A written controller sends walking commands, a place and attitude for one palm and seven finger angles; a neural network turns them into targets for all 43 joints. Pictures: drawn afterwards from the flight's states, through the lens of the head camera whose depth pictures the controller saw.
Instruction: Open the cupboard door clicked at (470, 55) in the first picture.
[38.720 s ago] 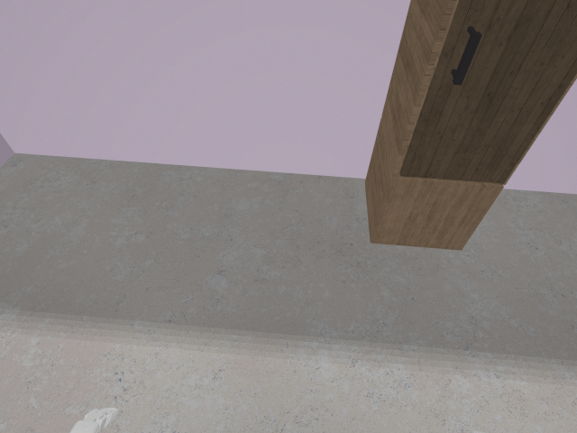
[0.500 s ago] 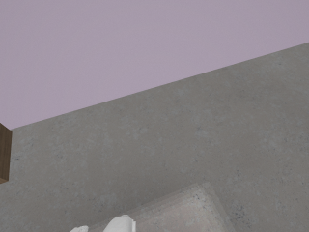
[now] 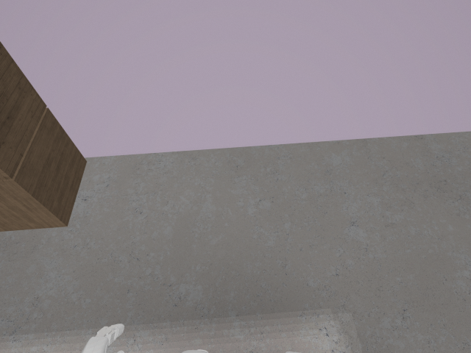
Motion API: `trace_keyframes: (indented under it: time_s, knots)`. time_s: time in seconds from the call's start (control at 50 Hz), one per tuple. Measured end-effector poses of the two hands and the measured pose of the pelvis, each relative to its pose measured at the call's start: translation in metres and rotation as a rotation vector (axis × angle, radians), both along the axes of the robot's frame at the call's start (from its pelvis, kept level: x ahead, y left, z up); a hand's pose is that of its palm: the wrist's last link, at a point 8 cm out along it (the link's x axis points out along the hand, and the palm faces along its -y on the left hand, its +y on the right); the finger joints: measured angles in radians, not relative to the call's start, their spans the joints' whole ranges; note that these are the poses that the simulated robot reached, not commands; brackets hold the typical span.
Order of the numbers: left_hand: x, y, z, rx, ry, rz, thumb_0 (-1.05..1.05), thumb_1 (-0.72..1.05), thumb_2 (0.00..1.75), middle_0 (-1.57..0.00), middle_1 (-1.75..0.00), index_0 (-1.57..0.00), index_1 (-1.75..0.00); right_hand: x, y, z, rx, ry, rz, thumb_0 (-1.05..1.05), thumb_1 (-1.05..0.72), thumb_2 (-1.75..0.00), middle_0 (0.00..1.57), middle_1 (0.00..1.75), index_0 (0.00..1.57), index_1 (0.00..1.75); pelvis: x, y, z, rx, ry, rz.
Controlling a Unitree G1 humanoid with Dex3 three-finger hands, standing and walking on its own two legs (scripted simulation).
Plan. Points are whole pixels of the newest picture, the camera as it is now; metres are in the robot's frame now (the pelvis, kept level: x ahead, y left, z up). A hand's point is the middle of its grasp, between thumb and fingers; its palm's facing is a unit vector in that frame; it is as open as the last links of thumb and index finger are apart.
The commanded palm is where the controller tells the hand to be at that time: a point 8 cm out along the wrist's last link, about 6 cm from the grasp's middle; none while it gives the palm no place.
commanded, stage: turn to face it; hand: left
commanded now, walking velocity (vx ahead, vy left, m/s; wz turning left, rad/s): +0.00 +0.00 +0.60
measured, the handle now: out of the picture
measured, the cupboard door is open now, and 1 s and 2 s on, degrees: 43 43 43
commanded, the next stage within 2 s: take the last steps up to it in 1.20 s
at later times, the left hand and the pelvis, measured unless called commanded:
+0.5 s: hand out of the picture -0.02 +0.21 -0.18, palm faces +0.37 -0.90 -0.25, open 7.3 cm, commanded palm none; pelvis +0.02 +0.00 -0.01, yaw +20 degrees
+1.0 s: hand out of the picture +0.04 +0.18 -0.14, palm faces +0.56 -0.78 -0.28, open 7.4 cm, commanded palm none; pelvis +0.07 -0.03 +0.00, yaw +37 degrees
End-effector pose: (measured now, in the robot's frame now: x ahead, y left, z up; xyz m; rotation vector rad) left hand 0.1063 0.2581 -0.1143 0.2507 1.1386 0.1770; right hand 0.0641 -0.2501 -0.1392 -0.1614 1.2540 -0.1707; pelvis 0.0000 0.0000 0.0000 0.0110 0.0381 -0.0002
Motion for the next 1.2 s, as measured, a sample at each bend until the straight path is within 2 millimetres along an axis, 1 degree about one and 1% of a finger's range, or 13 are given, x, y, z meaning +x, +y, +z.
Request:
trace_keyframes:
  time_s: [0.08, 0.2, 0.26, 0.34, 0.48, 0.54, 0.7, 0.82, 0.9, 0.98, 1.06, 1.12, 1.2]
  knots:
    - [-0.014, -0.019, 0.005, 0.019, -0.012, 0.037, 0.01, 0.91, 0.90, -0.20, -0.30, -0.20, -0.30, 0.007, -0.015, -0.013, 0.025, 0.035, 0.025, 0.01, -0.91, -0.89, 0.20, 0.30, 0.21, 0.30, 0.002, -0.016, -0.002, 0.010, -0.007, 0.060]
    - [-0.050, -0.041, 0.008, -0.011, 0.052, 0.135, 0.01, 0.91, 0.90, -0.20, -0.30, -0.20, -0.30, 0.033, -0.024, -0.004, 0.030, 0.062, 0.097, 0.01, -0.91, -0.89, 0.20, 0.30, 0.20, 0.30, 0.010, -0.027, 0.009, 0.042, -0.016, 0.142]
    - [-0.068, -0.044, 0.005, -0.023, 0.074, 0.198, 0.01, 0.92, 0.89, -0.21, -0.30, -0.20, -0.30, 0.053, -0.022, 0.001, 0.022, 0.062, 0.152, 0.01, -0.91, -0.89, 0.20, 0.30, 0.20, 0.30, 0.014, -0.029, 0.011, 0.048, -0.018, 0.188]
    - [-0.096, -0.037, -0.003, -0.038, 0.103, 0.278, 0.01, 0.92, 0.89, -0.21, -0.30, -0.20, -0.30, 0.088, -0.007, 0.004, 0.005, 0.042, 0.246, 0.01, -0.91, -0.90, 0.20, 0.30, 0.20, 0.30, 0.017, -0.025, 0.008, 0.043, -0.022, 0.250]
    - [-0.146, -0.010, -0.035, -0.076, 0.172, 0.414, 0.01, 0.91, 0.89, -0.21, -0.30, -0.20, -0.30, 0.154, 0.043, 0.009, -0.032, -0.110, 0.403, 0.01, -0.91, -0.89, 0.20, 0.30, 0.20, 0.30, 0.020, -0.001, -0.013, 0.024, -0.027, 0.342]
    - [-0.148, 0.002, -0.035, -0.070, 0.178, 0.450, 0.01, 0.91, 0.90, -0.20, -0.30, -0.20, -0.30, 0.161, 0.055, 0.018, -0.043, -0.140, 0.439, 0.00, -0.91, -0.89, 0.20, 0.30, 0.20, 0.30, 0.021, 0.003, -0.009, 0.013, -0.038, 0.367]
    - [-0.113, 0.016, -0.010, -0.051, 0.036, 0.486, 0.01, 0.91, 0.90, -0.20, -0.30, -0.20, -0.30, 0.155, 0.061, 0.024, -0.042, -0.069, 0.494, 0.00, -0.91, -0.89, 0.20, 0.30, 0.21, 0.30, 0.030, 0.003, 0.006, -0.012, -0.025, 0.443]
    - [-0.089, 0.006, 0.000, -0.020, -0.012, 0.507, 0.01, 0.91, 0.90, -0.20, -0.30, -0.20, -0.30, 0.155, 0.048, 0.008, -0.015, 0.003, 0.509, 0.01, -0.91, -0.89, 0.21, 0.30, 0.21, 0.30, 0.046, -0.013, 0.004, -0.009, -0.008, 0.509]
    - [-0.081, -0.012, 0.002, 0.017, -0.044, 0.535, 0.01, 0.91, 0.90, -0.20, -0.30, -0.20, -0.30, 0.166, 0.034, -0.011, 0.003, 0.045, 0.520, 0.01, -0.91, -0.89, 0.21, 0.30, 0.21, 0.30, 0.059, -0.028, -0.004, 0.002, -0.005, 0.558]
    - [-0.093, -0.035, 0.009, 0.009, -0.022, 0.592, 0.01, 0.91, 0.90, -0.20, -0.30, -0.20, -0.30, 0.185, 0.031, -0.010, 0.001, 0.073, 0.568, 0.01, -0.91, -0.89, 0.20, 0.30, 0.20, 0.30, 0.066, -0.032, 0.002, 0.024, -0.019, 0.623]
    - [-0.111, -0.057, 0.008, -0.025, 0.017, 0.662, 0.01, 0.91, 0.90, -0.20, -0.30, -0.20, -0.30, 0.206, 0.042, -0.002, 0.002, 0.068, 0.626, 0.01, -0.91, -0.89, 0.20, 0.30, 0.20, 0.30, 0.073, -0.034, 0.009, 0.044, -0.022, 0.680]
    - [-0.130, -0.068, 0.003, -0.046, 0.039, 0.725, 0.01, 0.92, 0.89, -0.21, -0.30, -0.20, -0.30, 0.223, 0.058, 0.003, -0.003, 0.052, 0.685, 0.01, -0.91, -0.89, 0.20, 0.30, 0.20, 0.30, 0.076, -0.033, 0.010, 0.052, -0.024, 0.719]
    - [-0.165, -0.077, -0.009, -0.076, 0.082, 0.801, 0.01, 0.92, 0.89, -0.21, -0.30, -0.20, -0.30, 0.244, 0.093, 0.008, -0.008, 0.004, 0.774, 0.01, -0.91, -0.90, 0.20, 0.30, 0.20, 0.30, 0.073, -0.026, 0.006, 0.047, -0.030, 0.761]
